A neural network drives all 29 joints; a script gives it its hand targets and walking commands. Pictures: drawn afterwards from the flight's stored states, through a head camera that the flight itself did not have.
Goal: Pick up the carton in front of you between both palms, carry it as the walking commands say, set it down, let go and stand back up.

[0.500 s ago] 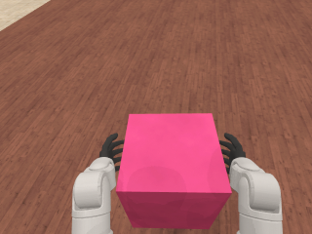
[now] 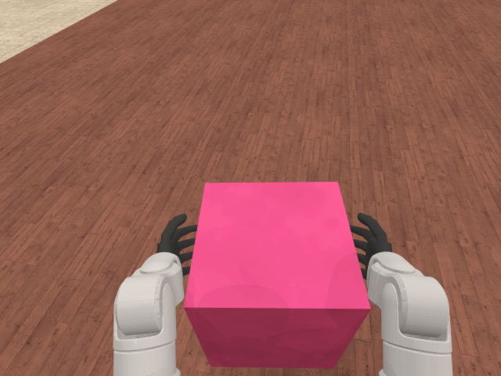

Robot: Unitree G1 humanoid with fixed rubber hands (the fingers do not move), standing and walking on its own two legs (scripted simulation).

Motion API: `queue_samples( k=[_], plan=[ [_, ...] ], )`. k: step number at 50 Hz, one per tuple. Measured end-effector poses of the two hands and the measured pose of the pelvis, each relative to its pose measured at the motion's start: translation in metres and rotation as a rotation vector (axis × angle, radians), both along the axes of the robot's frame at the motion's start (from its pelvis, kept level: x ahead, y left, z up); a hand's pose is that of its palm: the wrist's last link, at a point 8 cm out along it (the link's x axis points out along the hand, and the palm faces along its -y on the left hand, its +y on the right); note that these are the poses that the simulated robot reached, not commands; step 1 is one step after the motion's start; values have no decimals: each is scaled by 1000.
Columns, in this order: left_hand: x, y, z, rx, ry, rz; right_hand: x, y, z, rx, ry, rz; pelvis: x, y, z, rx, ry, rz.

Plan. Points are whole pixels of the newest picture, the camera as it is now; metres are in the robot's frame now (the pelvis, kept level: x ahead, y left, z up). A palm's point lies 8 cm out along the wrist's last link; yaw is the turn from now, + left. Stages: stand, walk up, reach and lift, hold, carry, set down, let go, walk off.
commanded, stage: carry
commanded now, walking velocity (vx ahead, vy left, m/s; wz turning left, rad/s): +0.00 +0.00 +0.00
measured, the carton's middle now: (271, 278) +0.28 +0.00 +0.02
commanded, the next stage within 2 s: hold in 1.08 s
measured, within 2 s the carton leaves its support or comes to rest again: neither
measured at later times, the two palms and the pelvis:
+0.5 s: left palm (163, 305) +0.21 +0.15 +0.06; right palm (380, 305) +0.21 -0.15 +0.06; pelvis -0.04 +0.00 +0.00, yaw +0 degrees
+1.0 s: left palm (167, 307) +0.22 +0.15 +0.04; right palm (374, 308) +0.22 -0.15 +0.04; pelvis -0.07 +0.00 +0.00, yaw +0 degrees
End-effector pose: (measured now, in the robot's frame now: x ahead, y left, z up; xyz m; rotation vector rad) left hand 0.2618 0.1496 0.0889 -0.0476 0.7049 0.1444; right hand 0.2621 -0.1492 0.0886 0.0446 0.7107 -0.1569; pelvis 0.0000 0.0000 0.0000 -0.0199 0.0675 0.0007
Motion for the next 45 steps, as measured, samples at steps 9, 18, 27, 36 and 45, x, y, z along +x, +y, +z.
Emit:
queue_samples(
  k=[9,18,27,36,45],
  plan=[
    [-21,2,-10,8,21,-3,-20,2,-10,-4,21,7,-14,2,-2,2,-18,1],
    [-41,3,-18,23,17,-12,-40,3,-19,-16,17,23,-31,2,0,8,-36,2],
    [-53,4,-28,46,8,-25,-52,3,-30,-40,7,41,-47,3,2,14,-43,1],
    [-53,3,-47,75,3,-51,-52,3,-49,-65,2,57,-60,3,3,19,-44,-1],
    [-43,3,-52,80,-44,-53,-43,3,-54,-68,-45,57,-69,3,2,21,-38,-1]
  ],
)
